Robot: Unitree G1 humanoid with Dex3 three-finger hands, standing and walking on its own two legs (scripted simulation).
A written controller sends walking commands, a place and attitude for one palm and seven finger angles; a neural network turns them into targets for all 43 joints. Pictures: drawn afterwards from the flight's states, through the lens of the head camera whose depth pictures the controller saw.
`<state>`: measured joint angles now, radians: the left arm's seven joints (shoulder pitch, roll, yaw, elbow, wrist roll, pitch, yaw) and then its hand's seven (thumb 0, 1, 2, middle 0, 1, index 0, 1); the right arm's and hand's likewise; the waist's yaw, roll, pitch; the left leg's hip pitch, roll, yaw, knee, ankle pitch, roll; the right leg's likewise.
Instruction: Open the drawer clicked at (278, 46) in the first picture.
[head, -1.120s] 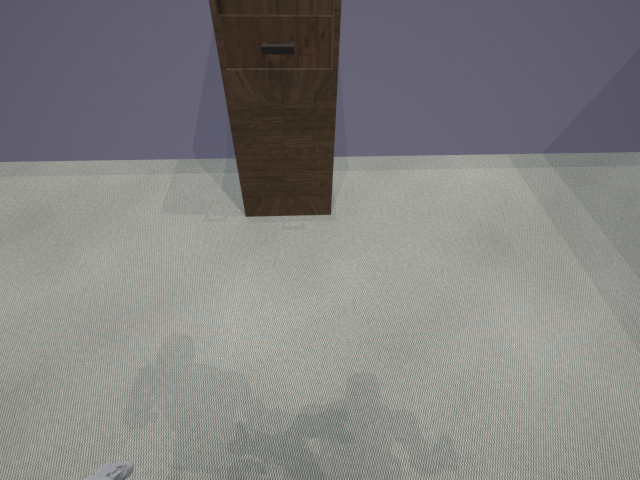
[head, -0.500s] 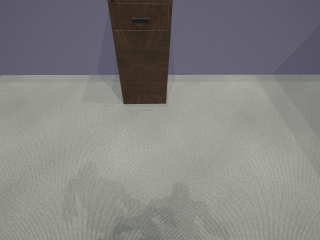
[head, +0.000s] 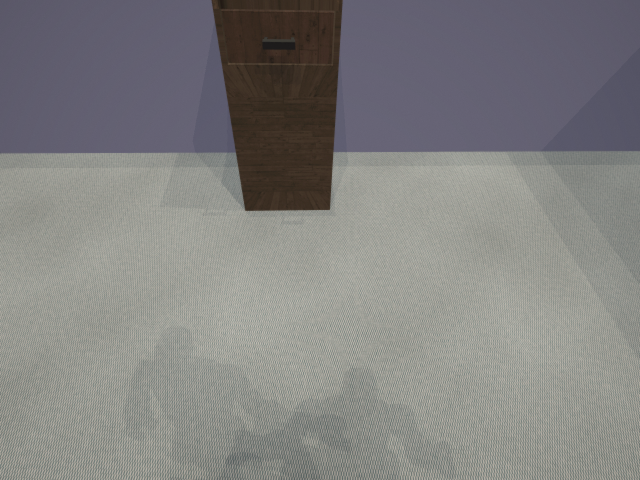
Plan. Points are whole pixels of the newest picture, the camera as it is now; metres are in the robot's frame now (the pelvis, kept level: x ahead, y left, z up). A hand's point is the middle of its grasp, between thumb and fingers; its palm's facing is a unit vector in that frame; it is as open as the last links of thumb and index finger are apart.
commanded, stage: look at it before walking up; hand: left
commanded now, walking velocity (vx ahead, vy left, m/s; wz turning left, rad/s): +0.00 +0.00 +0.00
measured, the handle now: (279, 42) +1.35 +0.21 -0.01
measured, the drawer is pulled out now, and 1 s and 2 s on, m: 0.00 0.00 0.00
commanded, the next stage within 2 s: walk to a spot facing it in 0.32 s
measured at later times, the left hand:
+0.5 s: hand out of the picture +0.07 +0.24 -0.16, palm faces -0.04 -0.94 -0.33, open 7.4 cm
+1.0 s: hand (220, 437) +0.22 +0.17 -0.19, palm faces -0.16 -0.98 -0.15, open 7.4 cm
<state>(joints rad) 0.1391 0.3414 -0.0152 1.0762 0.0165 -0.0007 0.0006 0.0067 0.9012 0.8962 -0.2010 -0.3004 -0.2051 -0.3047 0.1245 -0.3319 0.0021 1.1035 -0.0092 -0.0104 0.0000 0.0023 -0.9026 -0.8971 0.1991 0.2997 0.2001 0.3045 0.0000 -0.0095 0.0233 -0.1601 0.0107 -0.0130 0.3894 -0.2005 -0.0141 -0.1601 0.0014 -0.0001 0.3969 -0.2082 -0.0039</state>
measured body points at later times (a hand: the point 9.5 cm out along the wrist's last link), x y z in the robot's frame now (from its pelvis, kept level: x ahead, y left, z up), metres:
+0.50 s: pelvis +0.01 +0.00 +0.00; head +0.01 +0.00 +0.45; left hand +0.08 +0.29 -0.14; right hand +0.08 -0.29 -0.13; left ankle +0.01 +0.13 -0.74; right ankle +0.01 -0.12 -0.74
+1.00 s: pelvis +0.15 +0.00 -0.01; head +0.19 +0.00 +0.43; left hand +0.23 +0.22 -0.17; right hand -0.02 -0.18 -0.15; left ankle +0.01 +0.13 -0.74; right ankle +0.22 -0.13 -0.71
